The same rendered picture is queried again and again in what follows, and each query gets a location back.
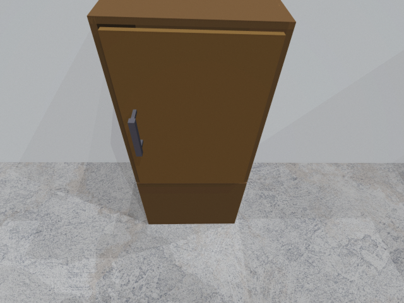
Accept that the handle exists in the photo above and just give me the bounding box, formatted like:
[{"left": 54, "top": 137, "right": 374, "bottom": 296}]
[{"left": 128, "top": 109, "right": 143, "bottom": 157}]

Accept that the cupboard door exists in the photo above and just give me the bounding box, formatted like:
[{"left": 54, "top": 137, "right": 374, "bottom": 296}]
[{"left": 98, "top": 27, "right": 286, "bottom": 183}]

